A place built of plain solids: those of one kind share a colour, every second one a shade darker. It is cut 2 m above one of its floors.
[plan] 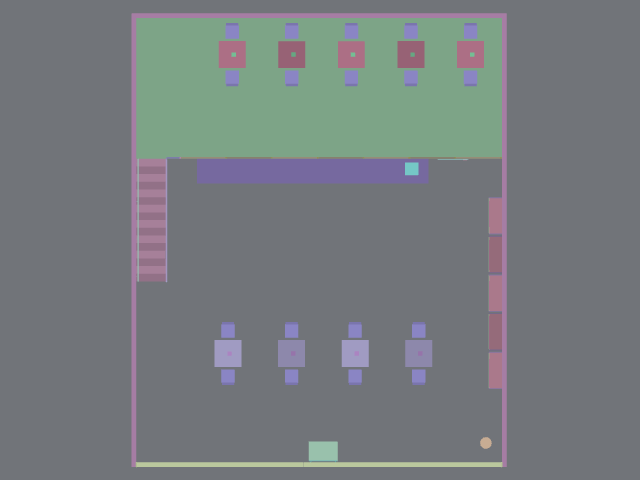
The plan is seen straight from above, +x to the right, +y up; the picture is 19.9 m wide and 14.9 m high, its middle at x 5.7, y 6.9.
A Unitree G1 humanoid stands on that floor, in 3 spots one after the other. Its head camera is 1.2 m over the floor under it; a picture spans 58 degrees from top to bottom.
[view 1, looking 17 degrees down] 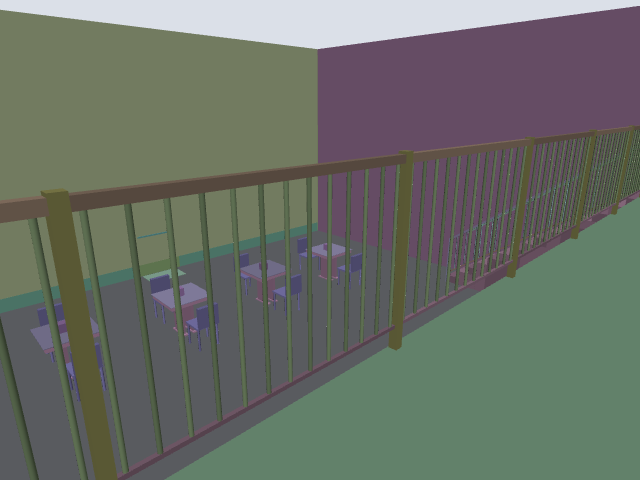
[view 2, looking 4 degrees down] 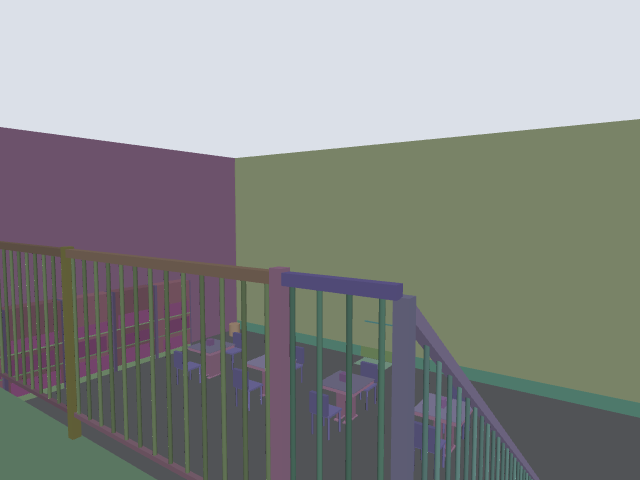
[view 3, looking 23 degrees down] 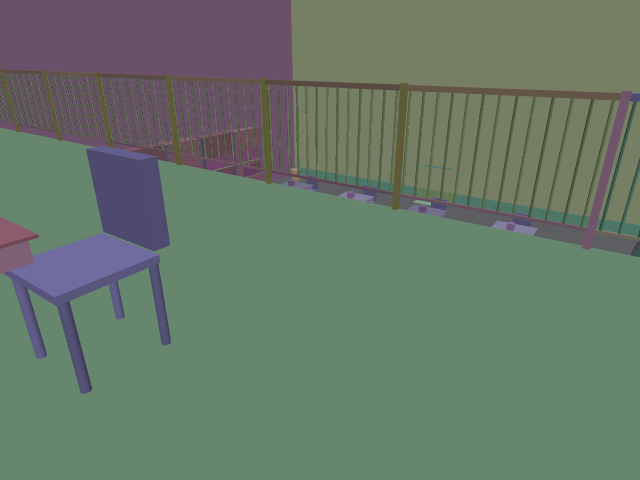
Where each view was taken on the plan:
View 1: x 10.15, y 10.62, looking -134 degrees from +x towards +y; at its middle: ground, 14.16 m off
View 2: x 0.45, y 10.52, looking -55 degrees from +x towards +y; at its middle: window_wall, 12.88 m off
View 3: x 1.30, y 12.69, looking -55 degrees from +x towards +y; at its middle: upper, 3.07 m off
